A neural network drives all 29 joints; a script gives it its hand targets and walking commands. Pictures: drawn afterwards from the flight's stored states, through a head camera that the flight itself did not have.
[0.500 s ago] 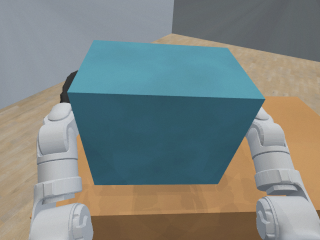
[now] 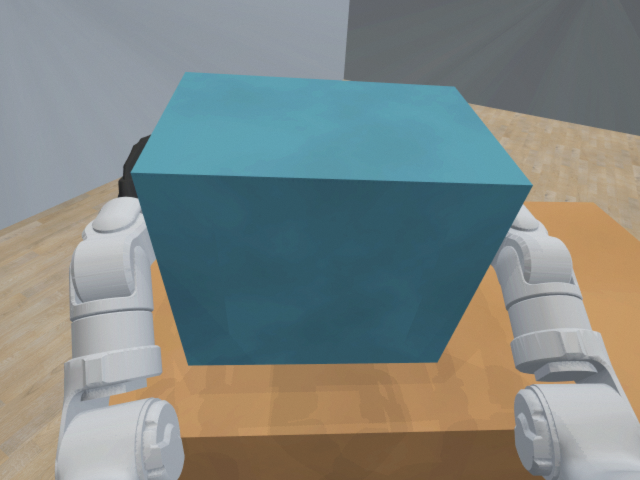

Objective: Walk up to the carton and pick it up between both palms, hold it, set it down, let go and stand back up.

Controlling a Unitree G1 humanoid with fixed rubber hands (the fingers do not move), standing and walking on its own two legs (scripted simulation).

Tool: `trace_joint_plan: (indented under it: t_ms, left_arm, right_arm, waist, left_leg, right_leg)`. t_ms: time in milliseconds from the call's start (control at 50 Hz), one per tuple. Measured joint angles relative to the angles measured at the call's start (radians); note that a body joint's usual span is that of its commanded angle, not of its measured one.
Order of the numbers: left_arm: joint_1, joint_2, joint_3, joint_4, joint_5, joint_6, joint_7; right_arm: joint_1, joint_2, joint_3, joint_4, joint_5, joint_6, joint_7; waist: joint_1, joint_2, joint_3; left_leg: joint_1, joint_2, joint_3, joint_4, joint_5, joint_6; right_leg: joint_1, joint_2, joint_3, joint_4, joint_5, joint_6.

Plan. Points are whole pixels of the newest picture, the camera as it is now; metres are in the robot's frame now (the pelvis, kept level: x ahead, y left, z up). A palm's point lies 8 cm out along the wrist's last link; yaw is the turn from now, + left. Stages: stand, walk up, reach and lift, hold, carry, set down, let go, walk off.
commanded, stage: reach and lift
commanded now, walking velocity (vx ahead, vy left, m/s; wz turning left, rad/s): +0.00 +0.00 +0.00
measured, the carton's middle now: (320, 227) +0.36 -0.01 +0.22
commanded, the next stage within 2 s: hold in 0.08 s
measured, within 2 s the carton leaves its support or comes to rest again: neither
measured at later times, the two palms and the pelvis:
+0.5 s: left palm (128, 199) +0.36 +0.20 +0.25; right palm (478, 187) +0.37 -0.20 +0.26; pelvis +0.00 -0.01 +0.00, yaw +1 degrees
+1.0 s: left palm (121, 198) +0.35 +0.20 +0.26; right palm (480, 183) +0.36 -0.20 +0.27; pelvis +0.00 +0.00 +0.00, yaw +1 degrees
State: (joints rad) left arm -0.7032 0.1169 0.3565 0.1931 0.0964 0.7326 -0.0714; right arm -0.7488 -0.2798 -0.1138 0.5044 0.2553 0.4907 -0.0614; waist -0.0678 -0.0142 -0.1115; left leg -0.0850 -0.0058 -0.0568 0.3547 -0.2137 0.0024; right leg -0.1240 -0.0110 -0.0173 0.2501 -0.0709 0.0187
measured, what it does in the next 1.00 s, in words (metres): stands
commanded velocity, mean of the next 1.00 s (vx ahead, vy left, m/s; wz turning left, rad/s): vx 0.00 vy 0.00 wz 0.00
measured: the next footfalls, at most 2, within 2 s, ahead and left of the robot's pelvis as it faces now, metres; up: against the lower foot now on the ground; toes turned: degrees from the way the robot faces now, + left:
none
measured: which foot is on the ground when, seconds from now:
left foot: down 0.00-1.00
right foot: down 0.00-1.00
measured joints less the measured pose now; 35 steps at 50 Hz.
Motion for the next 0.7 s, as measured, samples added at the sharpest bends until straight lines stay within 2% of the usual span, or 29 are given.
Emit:
trace_joint_plan:
  t_ms: [220, 500, 700]
  left_arm:
    - [-0.03, 0.006, 0.027, 0.01, 0.016, 0.061, -0.005]
    - [-0.021, 0.025, 0.018, -0.034, -0.003, 0.07, -0.012]
    - [-0.004, 0.015, 0.031, -0.065, 0.012, 0.101, -0.023]
  right_arm:
    - [-0.066, -0.004, 0.006, 0.06, 0.005, 0.046, 0.003]
    - [-0.053, 0.0, 0.012, -0.026, 0.018, 0.085, -0.033]
    - [-0.051, 0.001, 0.017, -0.038, 0.033, 0.115, -0.044]
  waist:
    - [0.011, -0.01, 0.002]
    - [0.008, -0.003, -0.009]
    - [0.007, -0.001, -0.003]
  left_leg:
    - [0.006, 0.003, -0.001, -0.017, 0.012, -0.006]
    - [-0.011, 0.009, -0.015, -0.007, 0.005, -0.012]
    - [0.016, 0.008, -0.013, -0.008, -0.002, -0.007]
  right_leg:
    - [-0.002, 0.003, 0.001, 0.003, 0.0, -0.007]
    - [-0.005, 0.01, -0.01, -0.004, -0.004, -0.011]
    - [0.027, 0.009, -0.005, -0.013, -0.007, -0.007]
